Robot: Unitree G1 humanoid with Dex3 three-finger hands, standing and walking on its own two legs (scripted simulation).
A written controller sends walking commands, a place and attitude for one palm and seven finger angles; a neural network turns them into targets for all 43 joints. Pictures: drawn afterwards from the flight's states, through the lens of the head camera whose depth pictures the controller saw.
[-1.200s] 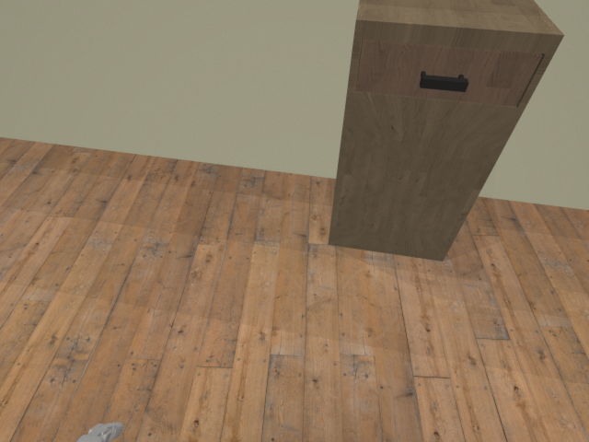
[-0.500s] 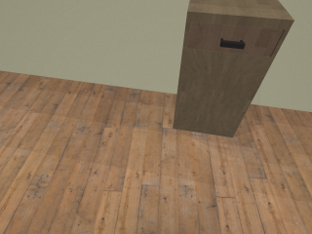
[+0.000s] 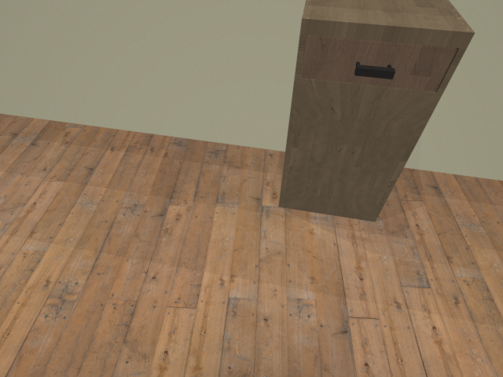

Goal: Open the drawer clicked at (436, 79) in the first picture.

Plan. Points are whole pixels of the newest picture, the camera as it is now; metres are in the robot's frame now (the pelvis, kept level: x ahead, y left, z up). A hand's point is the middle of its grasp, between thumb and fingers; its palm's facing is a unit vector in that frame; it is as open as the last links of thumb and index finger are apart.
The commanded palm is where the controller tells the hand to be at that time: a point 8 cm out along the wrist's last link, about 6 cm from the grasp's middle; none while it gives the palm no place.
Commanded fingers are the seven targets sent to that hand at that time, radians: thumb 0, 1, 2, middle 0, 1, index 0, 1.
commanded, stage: look at it before walking up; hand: left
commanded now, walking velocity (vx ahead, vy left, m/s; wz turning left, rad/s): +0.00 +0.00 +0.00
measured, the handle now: (373, 68) +1.01 -0.33 +0.02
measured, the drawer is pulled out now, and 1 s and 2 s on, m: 0.00 0.00 0.00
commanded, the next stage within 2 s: walk to a spot facing it in 0.24 s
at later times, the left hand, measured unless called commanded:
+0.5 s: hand out of the picture +0.08 +0.24 -0.16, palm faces -0.05 -0.94 -0.33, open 7.4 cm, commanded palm none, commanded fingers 0.00 0.90 0.90 -0.20 -0.30 -0.20 -0.30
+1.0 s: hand out of the picture +0.06 +0.14 -0.16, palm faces -0.24 -0.94 -0.26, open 7.4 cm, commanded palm none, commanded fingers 0.00 0.90 0.90 -0.20 -0.30 -0.20 -0.30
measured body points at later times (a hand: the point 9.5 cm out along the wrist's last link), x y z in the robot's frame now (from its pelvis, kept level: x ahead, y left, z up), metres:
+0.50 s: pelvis +0.01 +0.00 +0.00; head +0.02 -0.01 +0.45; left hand +0.08 +0.29 -0.14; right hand +0.09 -0.30 -0.14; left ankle +0.01 +0.12 -0.74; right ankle +0.01 -0.13 -0.74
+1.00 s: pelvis -0.02 -0.05 +0.00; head +0.01 -0.08 +0.44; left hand +0.07 +0.19 -0.14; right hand -0.01 -0.32 -0.16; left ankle +0.01 +0.13 -0.66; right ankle -0.01 -0.11 -0.75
